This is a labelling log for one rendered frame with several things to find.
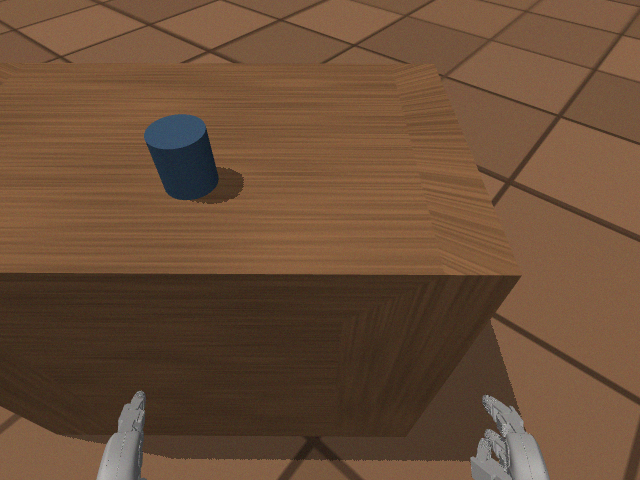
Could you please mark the right robot hand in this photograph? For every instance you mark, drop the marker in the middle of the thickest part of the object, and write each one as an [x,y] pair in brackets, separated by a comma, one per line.
[520,457]

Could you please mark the can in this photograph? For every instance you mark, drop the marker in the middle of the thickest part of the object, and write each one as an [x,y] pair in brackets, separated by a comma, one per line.
[181,151]

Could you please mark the left robot hand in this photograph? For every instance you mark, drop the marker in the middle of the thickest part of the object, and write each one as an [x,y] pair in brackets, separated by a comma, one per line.
[123,454]

